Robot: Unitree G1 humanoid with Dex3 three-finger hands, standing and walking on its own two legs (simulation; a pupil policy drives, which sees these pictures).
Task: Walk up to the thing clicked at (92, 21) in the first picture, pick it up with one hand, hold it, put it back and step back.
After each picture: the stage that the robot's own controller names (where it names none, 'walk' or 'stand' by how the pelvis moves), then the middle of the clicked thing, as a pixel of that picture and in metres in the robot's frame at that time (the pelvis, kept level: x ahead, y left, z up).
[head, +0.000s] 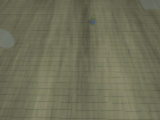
stand; (93, 20) +1.92 -0.16 -0.72
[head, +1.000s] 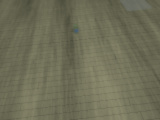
walk; (76, 28) +1.80 +0.19 -0.70
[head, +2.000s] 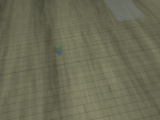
walk; (59, 49) +1.27 +0.33 -0.71
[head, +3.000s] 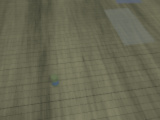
walk; (54, 80) +0.85 +0.27 -0.70
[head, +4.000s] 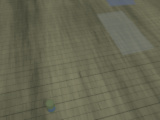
walk; (50, 106) +0.59 +0.23 -0.71
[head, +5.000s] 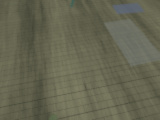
stand; out of the picture +0.50 +0.24 -0.71
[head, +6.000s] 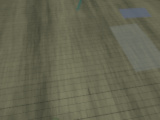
stand; out of the picture +0.48 +0.22 -0.72
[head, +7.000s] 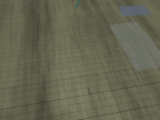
stand; out of the picture +0.46 +0.22 -0.72
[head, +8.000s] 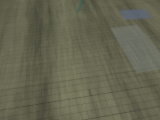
stand; out of the picture +0.48 +0.22 -0.73
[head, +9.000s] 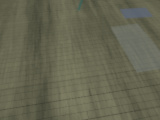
stand; out of the picture +0.47 +0.22 -0.73
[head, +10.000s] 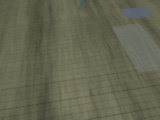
stand; out of the picture +0.47 +0.22 -0.73
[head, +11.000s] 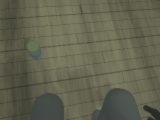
go down; (34, 50) +0.57 +0.21 -0.40
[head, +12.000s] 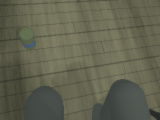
go down; (28, 39) +0.59 +0.21 -0.32
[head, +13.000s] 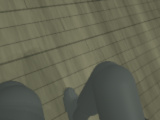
close in; out of the picture +0.58 +0.27 -0.24
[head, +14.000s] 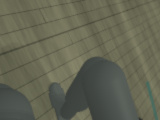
close; out of the picture +0.57 +0.29 -0.24
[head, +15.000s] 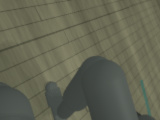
lift; out of the picture +0.56 +0.30 -0.24
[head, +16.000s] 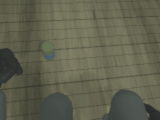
lift; (48, 51) +0.59 +0.19 -0.37
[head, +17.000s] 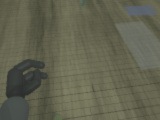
close; out of the picture +0.50 +0.18 -0.67
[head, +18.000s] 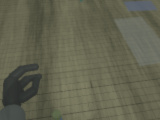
stand; (57, 117) +0.50 +0.20 -0.68
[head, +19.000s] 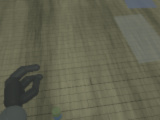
stand; (56, 113) +0.51 +0.19 -0.68
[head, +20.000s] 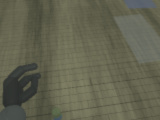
stand; (56, 114) +0.51 +0.19 -0.68
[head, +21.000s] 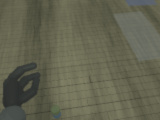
stand; (56, 112) +0.51 +0.19 -0.67
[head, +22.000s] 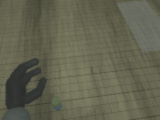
stand; (56, 103) +0.52 +0.19 -0.63
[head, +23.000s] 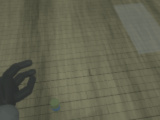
stand; (55, 105) +0.52 +0.19 -0.66
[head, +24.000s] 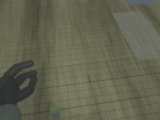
stand; (55, 111) +0.51 +0.19 -0.66
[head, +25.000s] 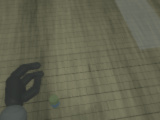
stand; (54, 101) +0.51 +0.19 -0.64
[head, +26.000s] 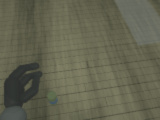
stand; (52, 98) +0.52 +0.20 -0.63
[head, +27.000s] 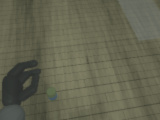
stand; (52, 94) +0.53 +0.19 -0.61
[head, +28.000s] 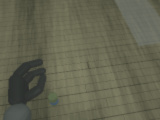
stand; (53, 99) +0.51 +0.19 -0.63
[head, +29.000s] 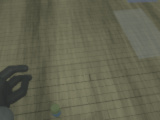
close; (55, 110) +0.51 +0.19 -0.66
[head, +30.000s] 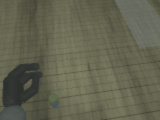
close; (53, 100) +0.52 +0.20 -0.64
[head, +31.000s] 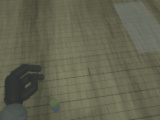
close; (54, 105) +0.51 +0.19 -0.65
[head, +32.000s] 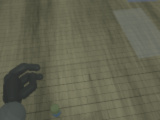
close; (55, 110) +0.51 +0.20 -0.67
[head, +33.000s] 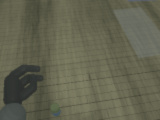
close; (55, 109) +0.51 +0.20 -0.67
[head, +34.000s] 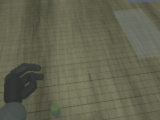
close; (55, 110) +0.51 +0.19 -0.67
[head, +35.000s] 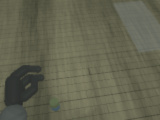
close; (54, 104) +0.51 +0.19 -0.65
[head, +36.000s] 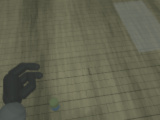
close; (54, 104) +0.51 +0.20 -0.65
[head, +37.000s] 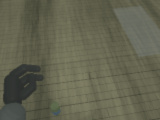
close; (55, 108) +0.51 +0.19 -0.66
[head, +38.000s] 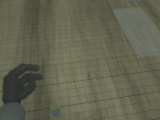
close; (54, 109) +0.51 +0.20 -0.67
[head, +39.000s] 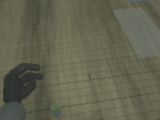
close; (55, 109) +0.51 +0.20 -0.67
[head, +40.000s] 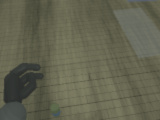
close; (55, 110) +0.51 +0.20 -0.67
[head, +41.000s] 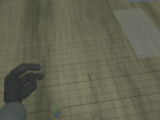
close; (55, 110) +0.51 +0.19 -0.67
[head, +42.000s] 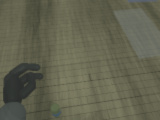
close; (55, 110) +0.51 +0.20 -0.67
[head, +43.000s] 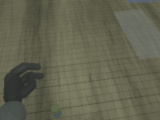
close; (56, 111) +0.51 +0.19 -0.67
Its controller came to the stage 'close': yes
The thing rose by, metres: 0.00
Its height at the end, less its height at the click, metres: +0.00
